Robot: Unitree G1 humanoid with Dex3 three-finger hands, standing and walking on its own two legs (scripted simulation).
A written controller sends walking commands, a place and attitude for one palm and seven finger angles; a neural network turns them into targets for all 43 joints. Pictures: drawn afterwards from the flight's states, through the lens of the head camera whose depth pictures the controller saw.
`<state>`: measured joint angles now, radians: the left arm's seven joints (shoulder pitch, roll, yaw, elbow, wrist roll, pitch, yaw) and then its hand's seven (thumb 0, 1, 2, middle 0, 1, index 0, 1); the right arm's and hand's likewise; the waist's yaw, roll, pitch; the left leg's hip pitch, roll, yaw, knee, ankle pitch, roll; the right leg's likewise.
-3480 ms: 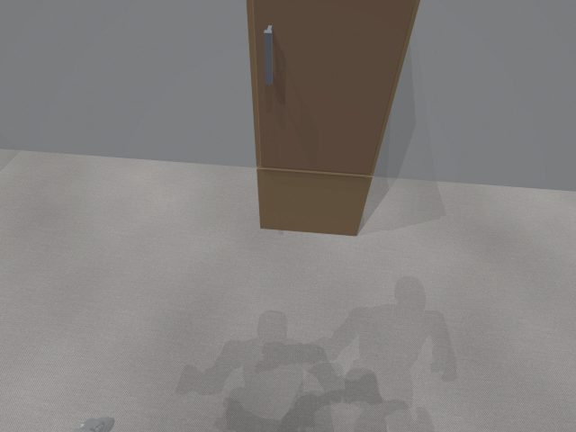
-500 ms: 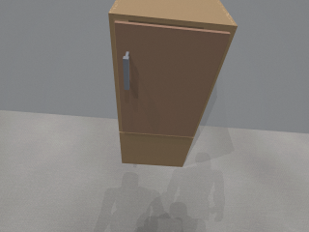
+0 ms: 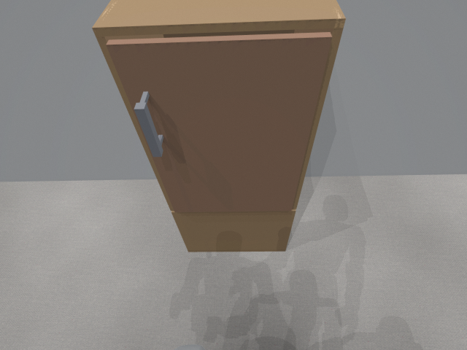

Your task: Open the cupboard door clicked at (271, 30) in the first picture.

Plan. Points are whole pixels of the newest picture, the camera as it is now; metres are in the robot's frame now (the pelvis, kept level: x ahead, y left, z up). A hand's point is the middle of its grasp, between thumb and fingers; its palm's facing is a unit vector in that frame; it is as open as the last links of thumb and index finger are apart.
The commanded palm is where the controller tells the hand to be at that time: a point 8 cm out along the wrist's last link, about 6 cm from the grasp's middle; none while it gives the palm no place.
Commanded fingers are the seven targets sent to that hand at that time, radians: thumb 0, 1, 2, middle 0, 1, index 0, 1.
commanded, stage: come to a stop and stand still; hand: left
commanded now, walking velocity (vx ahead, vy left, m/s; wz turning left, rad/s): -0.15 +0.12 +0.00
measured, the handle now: (151, 125) +0.54 +0.21 +0.06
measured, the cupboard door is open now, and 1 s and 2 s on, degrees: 0 0 0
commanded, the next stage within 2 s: look again from close up in 1.32 s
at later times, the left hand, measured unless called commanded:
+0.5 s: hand out of the picture -0.03 +0.23 -0.17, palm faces +0.03 -0.98 -0.19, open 7.4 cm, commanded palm none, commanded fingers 0.00 0.90 0.90 -0.20 -0.30 -0.20 -0.30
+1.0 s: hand out of the picture +0.01 +0.18 -0.16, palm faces +0.00 -0.97 -0.25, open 7.3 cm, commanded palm none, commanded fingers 0.00 0.90 0.90 -0.20 -0.30 -0.20 -0.30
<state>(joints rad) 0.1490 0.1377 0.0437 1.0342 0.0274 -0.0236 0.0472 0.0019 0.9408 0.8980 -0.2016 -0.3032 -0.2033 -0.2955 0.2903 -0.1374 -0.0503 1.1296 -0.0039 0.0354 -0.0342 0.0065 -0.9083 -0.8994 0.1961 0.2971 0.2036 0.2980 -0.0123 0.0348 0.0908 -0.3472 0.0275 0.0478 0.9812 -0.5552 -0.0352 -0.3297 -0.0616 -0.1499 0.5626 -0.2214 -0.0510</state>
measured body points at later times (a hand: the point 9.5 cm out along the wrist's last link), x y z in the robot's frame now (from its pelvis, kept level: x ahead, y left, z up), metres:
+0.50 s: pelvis -0.02 +0.04 +0.01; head -0.01 +0.06 +0.46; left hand -0.03 +0.28 -0.15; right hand +0.02 -0.19 -0.13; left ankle -0.01 +0.16 -0.73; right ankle -0.05 -0.08 -0.70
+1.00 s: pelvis -0.02 +0.00 +0.00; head -0.02 -0.03 +0.45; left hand +0.01 +0.23 -0.14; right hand -0.05 -0.20 -0.17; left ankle -0.01 +0.16 -0.73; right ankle -0.05 -0.08 -0.73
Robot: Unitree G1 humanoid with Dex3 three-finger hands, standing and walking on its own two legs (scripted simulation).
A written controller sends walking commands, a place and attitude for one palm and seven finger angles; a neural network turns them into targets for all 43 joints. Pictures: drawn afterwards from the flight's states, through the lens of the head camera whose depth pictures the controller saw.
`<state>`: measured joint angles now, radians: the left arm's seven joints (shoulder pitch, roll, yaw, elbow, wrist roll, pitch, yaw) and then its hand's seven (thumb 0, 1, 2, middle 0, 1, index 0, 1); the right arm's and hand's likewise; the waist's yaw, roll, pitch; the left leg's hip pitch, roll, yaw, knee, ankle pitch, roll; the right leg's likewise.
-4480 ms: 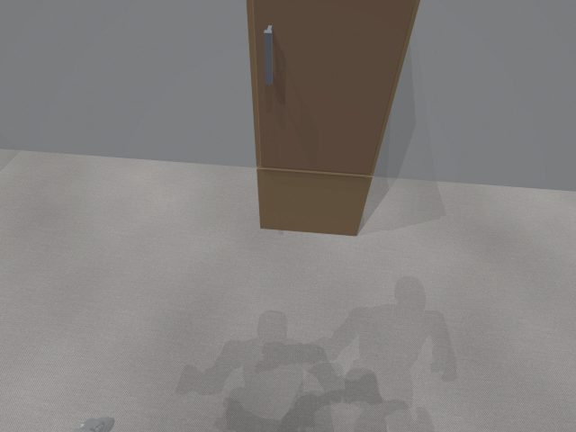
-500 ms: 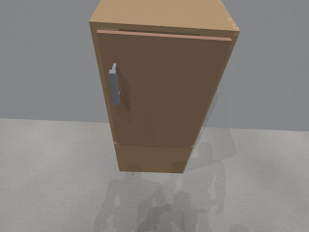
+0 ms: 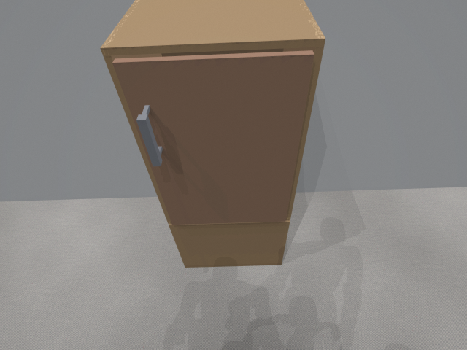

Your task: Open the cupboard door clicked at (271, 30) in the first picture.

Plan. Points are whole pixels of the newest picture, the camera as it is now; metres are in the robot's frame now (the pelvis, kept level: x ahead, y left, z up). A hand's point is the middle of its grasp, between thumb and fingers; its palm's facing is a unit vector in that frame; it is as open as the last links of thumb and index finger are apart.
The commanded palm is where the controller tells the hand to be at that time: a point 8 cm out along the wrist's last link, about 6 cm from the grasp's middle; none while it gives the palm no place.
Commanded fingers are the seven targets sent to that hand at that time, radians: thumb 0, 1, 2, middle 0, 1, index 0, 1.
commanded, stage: come to a stop and stand still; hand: left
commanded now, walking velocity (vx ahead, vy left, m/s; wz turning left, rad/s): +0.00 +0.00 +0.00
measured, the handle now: (152, 136) +0.56 +0.22 +0.06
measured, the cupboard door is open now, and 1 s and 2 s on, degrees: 0 0 0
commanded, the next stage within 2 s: look again from close up in 0.32 s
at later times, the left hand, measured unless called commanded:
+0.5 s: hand out of the picture +0.02 +0.18 -0.17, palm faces +0.02 -0.98 -0.20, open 7.4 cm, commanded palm none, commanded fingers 0.00 0.90 0.90 -0.20 -0.30 -0.20 -0.30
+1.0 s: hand out of the picture +0.05 +0.22 -0.17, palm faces +0.01 -0.97 -0.24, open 7.4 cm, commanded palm none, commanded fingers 0.00 0.90 0.90 -0.20 -0.30 -0.20 -0.30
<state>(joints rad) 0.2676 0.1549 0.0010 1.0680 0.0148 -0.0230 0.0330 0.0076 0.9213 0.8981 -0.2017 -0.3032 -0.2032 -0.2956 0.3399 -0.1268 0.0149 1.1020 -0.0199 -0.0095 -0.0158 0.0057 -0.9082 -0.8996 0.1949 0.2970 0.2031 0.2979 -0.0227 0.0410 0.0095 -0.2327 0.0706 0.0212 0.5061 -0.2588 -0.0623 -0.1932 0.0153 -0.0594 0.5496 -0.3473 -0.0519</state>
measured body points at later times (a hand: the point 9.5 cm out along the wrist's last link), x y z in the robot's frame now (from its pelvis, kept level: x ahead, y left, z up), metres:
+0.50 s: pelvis +0.02 +0.00 +0.00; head +0.03 +0.00 +0.45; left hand +0.02 +0.23 -0.15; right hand +0.04 -0.23 -0.16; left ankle +0.01 +0.16 -0.73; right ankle -0.03 -0.08 -0.73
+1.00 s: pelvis +0.02 +0.02 +0.01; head +0.04 +0.02 +0.46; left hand +0.05 +0.27 -0.15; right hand +0.04 -0.21 -0.15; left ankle +0.01 +0.16 -0.73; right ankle -0.03 -0.08 -0.73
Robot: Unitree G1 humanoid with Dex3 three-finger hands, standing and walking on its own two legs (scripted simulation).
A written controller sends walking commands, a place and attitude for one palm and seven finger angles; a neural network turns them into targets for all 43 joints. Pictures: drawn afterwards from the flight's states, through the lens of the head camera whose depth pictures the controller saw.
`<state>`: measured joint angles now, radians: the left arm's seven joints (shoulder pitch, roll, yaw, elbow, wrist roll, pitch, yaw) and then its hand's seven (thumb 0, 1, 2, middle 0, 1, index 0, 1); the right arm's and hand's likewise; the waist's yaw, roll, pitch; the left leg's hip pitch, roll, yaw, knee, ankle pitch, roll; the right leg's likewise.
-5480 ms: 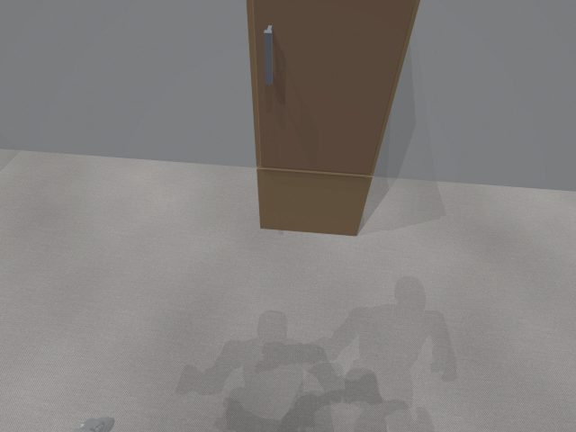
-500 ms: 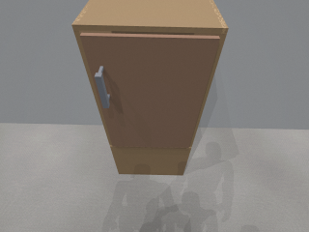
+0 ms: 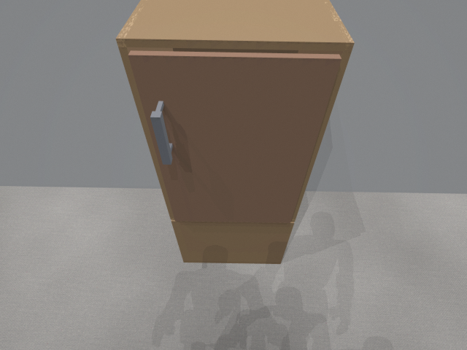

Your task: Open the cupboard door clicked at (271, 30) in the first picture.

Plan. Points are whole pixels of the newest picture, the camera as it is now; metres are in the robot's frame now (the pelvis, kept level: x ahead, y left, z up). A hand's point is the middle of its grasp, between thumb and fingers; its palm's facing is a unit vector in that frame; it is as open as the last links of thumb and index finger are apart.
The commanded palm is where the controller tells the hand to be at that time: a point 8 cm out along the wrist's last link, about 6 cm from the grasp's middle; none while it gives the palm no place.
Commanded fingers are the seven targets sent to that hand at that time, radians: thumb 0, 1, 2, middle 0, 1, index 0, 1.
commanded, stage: raise the hand with hooked fingers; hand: left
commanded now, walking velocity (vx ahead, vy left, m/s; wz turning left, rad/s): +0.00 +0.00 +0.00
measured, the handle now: (164, 133) +0.54 +0.20 +0.05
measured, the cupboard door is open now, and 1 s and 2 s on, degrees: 0 0 0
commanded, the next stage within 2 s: none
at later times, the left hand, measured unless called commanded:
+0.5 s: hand (110, 347) +0.14 +0.21 -0.05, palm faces +0.08 -1.00 +0.01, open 8.7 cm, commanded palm +0.13 +0.27 -0.03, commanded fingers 0.00 0.36 0.67 -0.24 -0.64 -0.24 -0.64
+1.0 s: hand (84, 303) +0.18 +0.25 +0.00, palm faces +0.06 -1.00 -0.07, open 11.7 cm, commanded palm +0.16 +0.30 +0.01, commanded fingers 0.00 -0.22 0.42 -0.28 -1.02 -0.28 -1.02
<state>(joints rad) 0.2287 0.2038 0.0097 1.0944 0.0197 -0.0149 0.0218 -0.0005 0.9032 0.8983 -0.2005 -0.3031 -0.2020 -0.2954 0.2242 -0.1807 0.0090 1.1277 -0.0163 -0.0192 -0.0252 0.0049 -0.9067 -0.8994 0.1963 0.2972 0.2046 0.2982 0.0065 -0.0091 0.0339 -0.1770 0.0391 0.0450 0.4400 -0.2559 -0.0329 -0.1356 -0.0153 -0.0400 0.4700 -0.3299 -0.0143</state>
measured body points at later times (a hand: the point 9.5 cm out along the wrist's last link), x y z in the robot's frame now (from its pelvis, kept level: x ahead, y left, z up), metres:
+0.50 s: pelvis -0.06 +0.00 -0.09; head -0.02 +0.01 +0.36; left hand +0.13 +0.27 -0.05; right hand +0.18 -0.24 -0.12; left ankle -0.02 +0.14 -0.74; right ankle -0.05 -0.11 -0.74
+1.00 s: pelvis -0.06 +0.02 -0.06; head -0.01 +0.03 +0.39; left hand +0.17 +0.30 +0.01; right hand +0.09 -0.23 -0.14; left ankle -0.02 +0.14 -0.74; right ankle -0.05 -0.11 -0.74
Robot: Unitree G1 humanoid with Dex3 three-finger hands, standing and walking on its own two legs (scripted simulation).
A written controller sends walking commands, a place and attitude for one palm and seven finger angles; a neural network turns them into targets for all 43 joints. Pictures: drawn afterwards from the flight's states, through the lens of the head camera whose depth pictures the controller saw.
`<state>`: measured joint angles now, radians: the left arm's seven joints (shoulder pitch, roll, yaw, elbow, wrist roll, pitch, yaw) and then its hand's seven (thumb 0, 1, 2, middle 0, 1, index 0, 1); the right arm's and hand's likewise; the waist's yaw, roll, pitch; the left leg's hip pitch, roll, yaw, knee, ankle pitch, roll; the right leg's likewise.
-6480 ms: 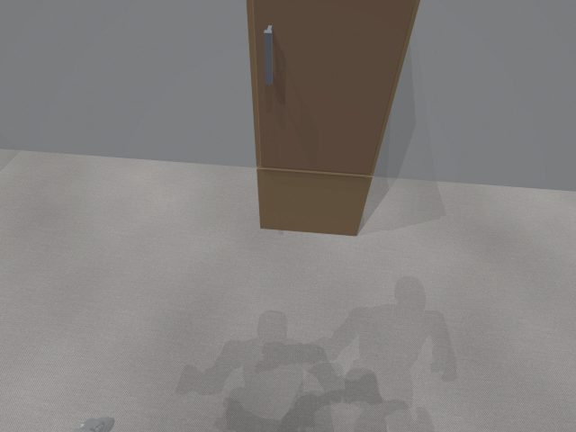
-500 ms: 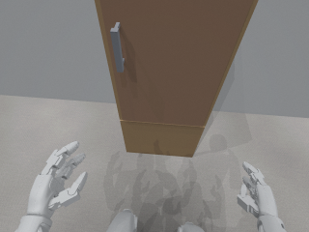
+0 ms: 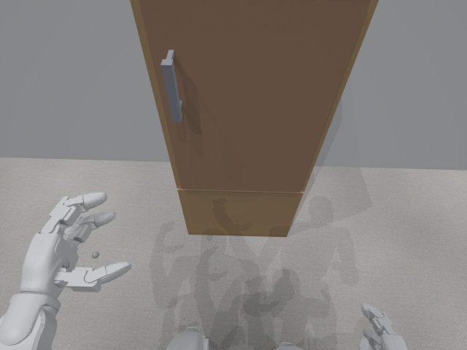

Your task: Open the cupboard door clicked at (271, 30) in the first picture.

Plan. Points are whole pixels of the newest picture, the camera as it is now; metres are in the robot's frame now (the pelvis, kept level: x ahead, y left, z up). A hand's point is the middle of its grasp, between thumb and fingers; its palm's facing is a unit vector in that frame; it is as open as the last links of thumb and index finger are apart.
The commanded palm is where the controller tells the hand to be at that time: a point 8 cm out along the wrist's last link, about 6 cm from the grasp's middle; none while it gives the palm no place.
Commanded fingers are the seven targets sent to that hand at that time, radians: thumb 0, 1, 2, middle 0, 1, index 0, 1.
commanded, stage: raise the hand with hooked fingers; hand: left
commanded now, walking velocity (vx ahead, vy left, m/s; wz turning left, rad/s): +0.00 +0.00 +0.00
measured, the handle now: (174, 87) +0.60 +0.16 +0.11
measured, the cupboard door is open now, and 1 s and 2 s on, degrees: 0 0 0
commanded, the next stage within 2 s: move the hooked fingers beside the handle in 1.16 s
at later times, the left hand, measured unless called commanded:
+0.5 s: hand (68, 210) +0.29 +0.26 +0.11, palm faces +0.05 -1.00 -0.05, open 13.9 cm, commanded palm +0.26 +0.31 +0.12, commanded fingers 0.00 -0.50 0.30 -0.30 -1.20 -0.30 -1.20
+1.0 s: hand (69, 192) +0.31 +0.26 +0.13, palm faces +0.05 -1.00 -0.02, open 14.0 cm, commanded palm +0.28 +0.31 +0.13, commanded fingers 0.00 -0.50 0.30 -0.30 -1.20 -0.30 -1.20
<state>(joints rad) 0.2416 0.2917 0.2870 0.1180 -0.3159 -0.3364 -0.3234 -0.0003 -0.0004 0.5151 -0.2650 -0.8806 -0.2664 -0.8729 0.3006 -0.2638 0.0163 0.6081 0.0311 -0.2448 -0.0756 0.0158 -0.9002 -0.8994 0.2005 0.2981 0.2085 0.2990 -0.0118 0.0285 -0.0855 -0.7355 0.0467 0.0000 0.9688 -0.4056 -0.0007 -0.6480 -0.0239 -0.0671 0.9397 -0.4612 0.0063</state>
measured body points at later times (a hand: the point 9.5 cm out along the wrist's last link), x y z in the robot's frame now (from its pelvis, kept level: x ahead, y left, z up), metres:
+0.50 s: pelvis +0.02 +0.00 +0.02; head +0.05 -0.01 +0.47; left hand +0.28 +0.31 +0.12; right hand +0.20 -0.24 -0.05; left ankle +0.04 +0.12 -0.68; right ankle +0.00 -0.13 -0.68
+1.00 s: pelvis +0.02 -0.01 +0.03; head +0.04 -0.01 +0.48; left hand +0.30 +0.31 +0.13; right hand +0.16 -0.26 -0.05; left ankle +0.04 +0.12 -0.68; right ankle +0.00 -0.13 -0.68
